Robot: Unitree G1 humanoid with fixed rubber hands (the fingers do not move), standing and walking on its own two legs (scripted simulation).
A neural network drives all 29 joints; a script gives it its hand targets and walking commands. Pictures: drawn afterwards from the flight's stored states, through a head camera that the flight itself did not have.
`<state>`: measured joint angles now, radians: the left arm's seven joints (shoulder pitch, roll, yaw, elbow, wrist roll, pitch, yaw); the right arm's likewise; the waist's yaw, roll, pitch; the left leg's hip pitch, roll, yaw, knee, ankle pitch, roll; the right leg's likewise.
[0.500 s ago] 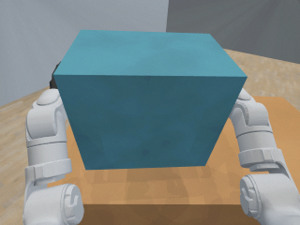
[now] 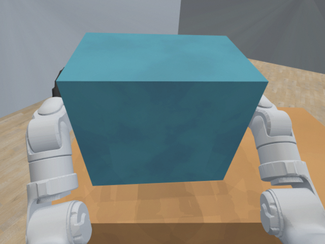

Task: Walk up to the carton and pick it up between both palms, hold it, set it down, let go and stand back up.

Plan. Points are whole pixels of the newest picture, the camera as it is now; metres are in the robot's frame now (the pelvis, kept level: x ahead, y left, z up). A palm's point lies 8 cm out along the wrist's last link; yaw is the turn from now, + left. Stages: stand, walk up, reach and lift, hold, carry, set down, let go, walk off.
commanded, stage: hold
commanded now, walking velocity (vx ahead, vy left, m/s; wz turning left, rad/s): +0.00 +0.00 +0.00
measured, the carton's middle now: (159, 111) +0.35 +0.00 +0.24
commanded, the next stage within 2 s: none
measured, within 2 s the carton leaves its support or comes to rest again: neither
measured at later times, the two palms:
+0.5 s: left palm (59, 99) +0.35 +0.21 +0.26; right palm (241, 95) +0.36 -0.20 +0.27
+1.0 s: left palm (63, 102) +0.36 +0.20 +0.26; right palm (242, 96) +0.36 -0.20 +0.27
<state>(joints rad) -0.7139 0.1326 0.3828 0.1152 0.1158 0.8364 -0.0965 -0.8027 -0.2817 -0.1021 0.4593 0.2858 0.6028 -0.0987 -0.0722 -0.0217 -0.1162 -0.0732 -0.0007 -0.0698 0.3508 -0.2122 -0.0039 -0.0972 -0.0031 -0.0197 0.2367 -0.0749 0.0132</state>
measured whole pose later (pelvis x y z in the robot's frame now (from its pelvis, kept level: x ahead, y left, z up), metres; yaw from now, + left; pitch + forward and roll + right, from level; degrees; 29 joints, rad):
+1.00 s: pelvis +0.00 -0.01 +0.00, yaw +1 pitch -4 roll -1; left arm -0.71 0.14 0.39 0.14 0.12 0.82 -0.11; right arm -0.80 -0.27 -0.09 0.47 0.29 0.60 -0.12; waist -0.07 -0.02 -0.12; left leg -0.06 0.01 -0.07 0.34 -0.21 -0.01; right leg -0.08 0.01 -0.02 0.23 -0.08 0.01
